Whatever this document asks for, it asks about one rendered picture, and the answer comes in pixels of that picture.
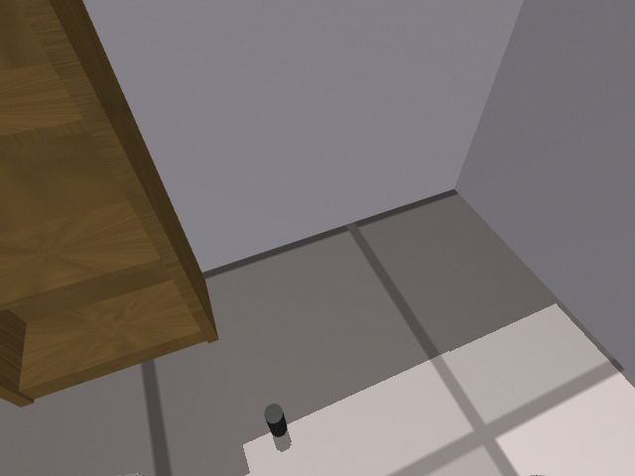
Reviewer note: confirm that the bookshelf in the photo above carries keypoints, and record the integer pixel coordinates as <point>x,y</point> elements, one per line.
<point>96,271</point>

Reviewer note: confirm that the can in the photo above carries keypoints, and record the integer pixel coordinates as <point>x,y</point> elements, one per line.
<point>274,417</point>

